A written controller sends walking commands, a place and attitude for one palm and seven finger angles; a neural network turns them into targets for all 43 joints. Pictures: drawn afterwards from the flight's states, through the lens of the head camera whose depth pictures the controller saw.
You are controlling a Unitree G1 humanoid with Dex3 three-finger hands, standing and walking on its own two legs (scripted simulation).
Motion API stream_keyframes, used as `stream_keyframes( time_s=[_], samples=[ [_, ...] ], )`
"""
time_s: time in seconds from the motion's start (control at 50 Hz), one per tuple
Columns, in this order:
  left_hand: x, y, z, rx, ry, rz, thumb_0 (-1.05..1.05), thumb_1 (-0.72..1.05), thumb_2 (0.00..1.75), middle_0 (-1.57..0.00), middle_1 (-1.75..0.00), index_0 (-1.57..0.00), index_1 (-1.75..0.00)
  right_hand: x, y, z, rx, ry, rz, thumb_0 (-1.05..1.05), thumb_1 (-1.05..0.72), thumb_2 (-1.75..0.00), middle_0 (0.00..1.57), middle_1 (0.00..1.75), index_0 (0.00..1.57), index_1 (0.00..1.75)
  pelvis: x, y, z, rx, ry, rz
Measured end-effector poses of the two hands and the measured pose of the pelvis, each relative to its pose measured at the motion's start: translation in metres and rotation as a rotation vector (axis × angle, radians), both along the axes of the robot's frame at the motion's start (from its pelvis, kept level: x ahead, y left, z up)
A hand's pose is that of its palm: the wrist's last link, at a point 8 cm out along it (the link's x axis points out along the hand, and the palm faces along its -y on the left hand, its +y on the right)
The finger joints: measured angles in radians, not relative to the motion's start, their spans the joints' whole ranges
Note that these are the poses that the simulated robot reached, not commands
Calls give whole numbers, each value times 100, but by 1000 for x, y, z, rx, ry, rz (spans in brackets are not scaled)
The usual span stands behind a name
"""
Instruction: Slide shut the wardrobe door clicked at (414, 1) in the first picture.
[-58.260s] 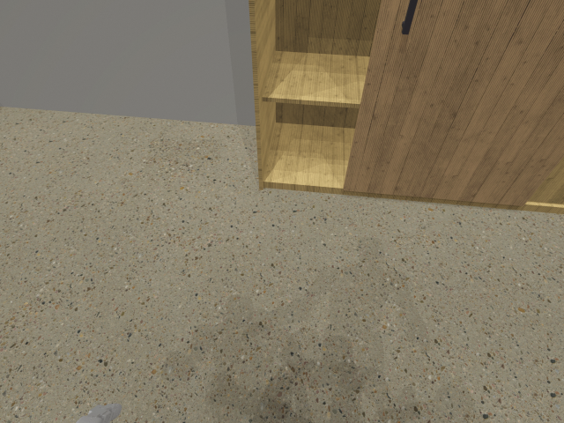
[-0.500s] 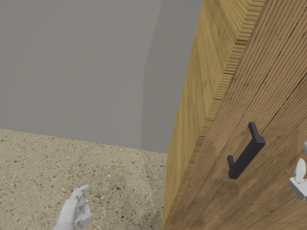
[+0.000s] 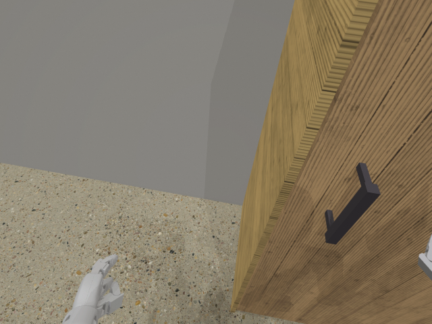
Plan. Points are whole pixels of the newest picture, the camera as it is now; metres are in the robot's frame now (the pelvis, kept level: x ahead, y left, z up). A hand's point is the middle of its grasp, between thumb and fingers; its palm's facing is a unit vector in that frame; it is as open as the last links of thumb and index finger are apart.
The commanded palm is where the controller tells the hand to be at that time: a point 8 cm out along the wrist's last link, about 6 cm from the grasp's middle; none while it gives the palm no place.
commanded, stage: step back with the hand held close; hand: right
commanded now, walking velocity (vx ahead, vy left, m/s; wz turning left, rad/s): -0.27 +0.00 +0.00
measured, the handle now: (346, 206) +0.29 -0.20 +0.12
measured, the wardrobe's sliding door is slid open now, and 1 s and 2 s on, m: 0.00 0.00 0.00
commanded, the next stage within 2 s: stop stepping back and stand still in 0.92 s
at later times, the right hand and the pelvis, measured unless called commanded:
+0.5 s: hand out of the picture +0.11 -0.29 +0.16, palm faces +0.48 +0.73 -0.48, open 7.4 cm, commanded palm +0.05 -0.33 +0.18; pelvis -0.07 -0.02 -0.01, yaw -3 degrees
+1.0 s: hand out of the picture +0.04 -0.29 +0.16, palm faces +0.40 +0.81 -0.44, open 7.4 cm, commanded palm -0.03 -0.33 +0.18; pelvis -0.18 -0.03 -0.01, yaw +2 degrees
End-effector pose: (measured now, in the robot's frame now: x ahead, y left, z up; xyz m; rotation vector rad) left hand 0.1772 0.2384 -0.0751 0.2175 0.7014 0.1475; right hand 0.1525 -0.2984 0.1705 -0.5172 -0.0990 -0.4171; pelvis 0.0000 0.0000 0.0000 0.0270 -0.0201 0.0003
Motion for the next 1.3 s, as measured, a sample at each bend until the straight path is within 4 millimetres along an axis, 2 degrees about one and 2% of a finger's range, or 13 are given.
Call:
stream_keyframes(
  time_s=[0.18,0.3,0.42,0.56,0.64,0.7,0.78,0.88,0.96,1.02,1.1,1.2,1.3],
  samples=[
    [-28,-13,1,18,10,23,1,91,89,-20,-30,-20,-30,-23,-19,4,-46,-8,14,2,-89,-90,21,30,21,30,-24,-14,-3,7,8,3],
    [-50,-27,-2,24,14,-1,1,90,89,-20,-30,-20,-30,-42,-31,-2,-45,-35,-15,2,-89,-90,21,30,21,30,-43,-22,-6,17,10,-3],
    [-68,-35,-9,21,17,-39,1,90,89,-20,-30,-21,-30,-65,-30,1,-74,-74,-22,2,-89,-90,21,30,21,30,-62,-21,-11,11,7,-37],
    [-86,-36,-13,25,40,-60,1,90,89,-20,-31,-21,-30,-96,-29,4,-67,-109,-41,2,-89,-90,21,30,21,30,-79,-21,-13,9,9,-44],
    [-97,-36,-12,62,45,-41,1,90,89,-20,-31,-21,-30,-102,-38,-2,-31,-147,-38,1,-89,-90,21,30,21,30,-87,-30,-17,18,13,-50],
    [-106,-40,-7,82,35,-18,2,90,89,-20,-30,-21,-30,-105,-49,-6,-32,-154,-27,1,-89,-90,21,30,21,30,-100,-37,-18,21,5,-48],
    [-117,-51,3,81,-6,-24,2,90,89,-20,-30,-21,-30,-118,-60,0,-64,-139,-21,2,-89,-90,21,30,21,30,-115,-41,-13,43,17,-47],
    [-133,-64,9,42,-23,-58,1,90,89,-20,-30,-21,-30,-139,-54,9,-41,-158,-6,2,-89,-90,21,30,21,30,-133,-40,-6,42,71,-9],
    [-148,-66,2,8,-31,-81,1,90,89,-20,-31,-21,-30,-151,-36,7,-40,-144,50,2,-89,-90,20,30,21,30,-162,-33,-11,13,95,31],
    [-168,-60,-4,-8,-22,-54,1,90,89,-20,-31,-21,-30,-160,-23,6,-36,-124,111,2,-89,-90,20,30,21,30,-187,-31,-12,46,66,38],
    [-205,-47,-2,-2,-22,29,1,90,89,-21,-31,-21,-30,-184,-20,9,-56,-127,166,2,-89,-90,21,30,21,30,-201,-32,-15,45,12,31],
    [-249,-27,-4,85,-10,103,1,90,89,-20,-31,-21,-30,-212,-47,2,-42,-167,96,1,-88,-89,21,30,22,30,-199,-46,-21,49,-38,21],
    [-281,-28,-11,159,49,129,2,91,89,-20,-30,-20,-30,-211,-83,-15,62,-266,0,1,-88,-90,21,30,21,30,-208,-66,-28,61,-75,-2]
  ],
)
